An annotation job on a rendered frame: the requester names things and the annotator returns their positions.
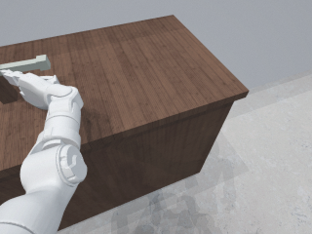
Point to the robot left upper arm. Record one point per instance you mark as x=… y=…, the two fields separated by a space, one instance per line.
x=50 y=178

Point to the left robot forearm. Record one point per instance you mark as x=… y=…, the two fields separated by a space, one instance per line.
x=63 y=119

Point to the tap lever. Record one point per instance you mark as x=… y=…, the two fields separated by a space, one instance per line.
x=40 y=62

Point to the counter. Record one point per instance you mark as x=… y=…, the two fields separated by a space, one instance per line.
x=154 y=101

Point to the left robot hand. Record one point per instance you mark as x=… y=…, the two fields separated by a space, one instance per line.
x=32 y=87

